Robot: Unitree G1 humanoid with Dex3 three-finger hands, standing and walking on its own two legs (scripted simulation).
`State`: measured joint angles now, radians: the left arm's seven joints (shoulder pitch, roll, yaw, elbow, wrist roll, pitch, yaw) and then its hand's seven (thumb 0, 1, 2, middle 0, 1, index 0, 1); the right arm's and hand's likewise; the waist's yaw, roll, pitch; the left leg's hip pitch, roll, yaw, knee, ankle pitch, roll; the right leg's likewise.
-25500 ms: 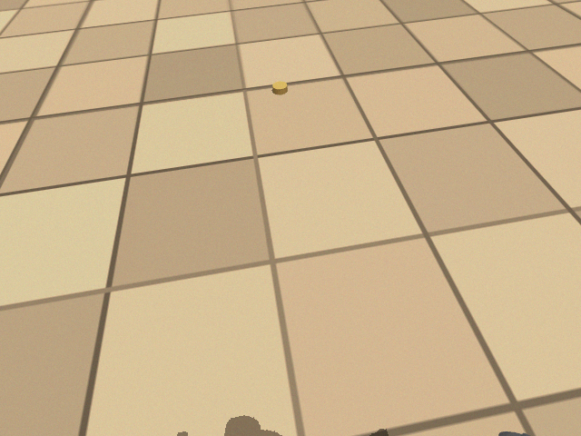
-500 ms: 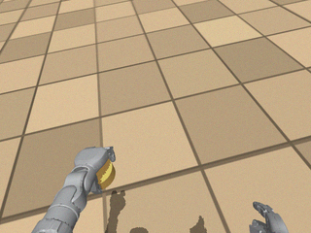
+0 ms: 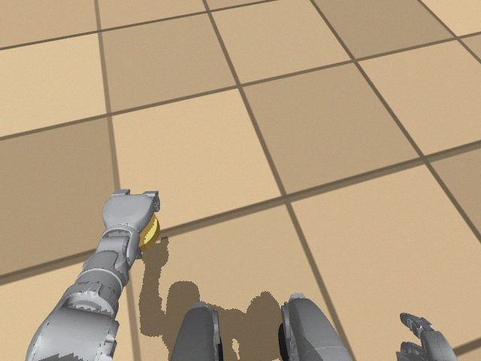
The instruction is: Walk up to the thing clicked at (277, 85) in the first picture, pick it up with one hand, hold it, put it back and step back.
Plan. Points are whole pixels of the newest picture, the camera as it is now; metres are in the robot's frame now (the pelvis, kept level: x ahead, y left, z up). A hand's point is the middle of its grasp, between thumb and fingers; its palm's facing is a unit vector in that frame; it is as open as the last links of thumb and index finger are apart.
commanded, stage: crouch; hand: left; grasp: from above
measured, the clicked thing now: (134, 228) +0.38 +0.23 -0.13
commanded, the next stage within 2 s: lower in 1.44 s
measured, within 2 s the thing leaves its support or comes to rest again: neither
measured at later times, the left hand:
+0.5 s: hand (164, 245) +0.40 +0.22 -0.35, palm faces -0.48 +0.00 -0.88, open 11.2 cm
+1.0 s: hand (170, 243) +0.43 +0.23 -0.45, palm faces -0.46 -0.01 -0.89, open 11.2 cm
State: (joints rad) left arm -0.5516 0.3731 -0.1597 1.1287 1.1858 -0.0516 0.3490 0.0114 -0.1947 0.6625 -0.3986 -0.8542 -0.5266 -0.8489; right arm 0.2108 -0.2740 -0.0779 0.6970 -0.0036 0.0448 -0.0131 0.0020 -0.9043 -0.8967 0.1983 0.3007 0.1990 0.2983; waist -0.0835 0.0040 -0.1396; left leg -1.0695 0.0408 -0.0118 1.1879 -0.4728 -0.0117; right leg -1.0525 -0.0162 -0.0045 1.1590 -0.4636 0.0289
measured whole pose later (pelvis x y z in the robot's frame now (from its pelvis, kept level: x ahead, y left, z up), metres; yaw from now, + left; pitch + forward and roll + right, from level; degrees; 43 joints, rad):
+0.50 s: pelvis -0.04 +0.00 -0.19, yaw -2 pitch +37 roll -4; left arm -0.81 0.50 -0.03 1.29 1.19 -0.10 0.36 0.01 -0.21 0.67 -0.42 -0.83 -0.55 -0.83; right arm 0.20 -0.22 -0.02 0.75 -0.07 -0.05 0.02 0.00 -0.90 -0.89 0.20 0.30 0.20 0.30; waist -0.18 0.03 -0.18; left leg -1.92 0.02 -0.06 1.92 -0.64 -0.01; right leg -1.88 -0.02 -0.02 1.87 -0.63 0.04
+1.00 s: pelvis -0.04 +0.00 -0.29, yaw -4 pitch +37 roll -6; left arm -0.95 0.62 0.05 1.41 1.24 -0.14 0.38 0.01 -0.21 0.66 -0.44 -0.81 -0.57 -0.82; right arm 0.15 -0.25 -0.01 0.75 -0.12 -0.07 0.11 0.00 -0.91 -0.90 0.20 0.30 0.20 0.30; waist -0.22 0.01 -0.10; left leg -2.18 0.03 -0.11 2.23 -0.69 -0.02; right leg -2.13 0.00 -0.04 2.16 -0.67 0.04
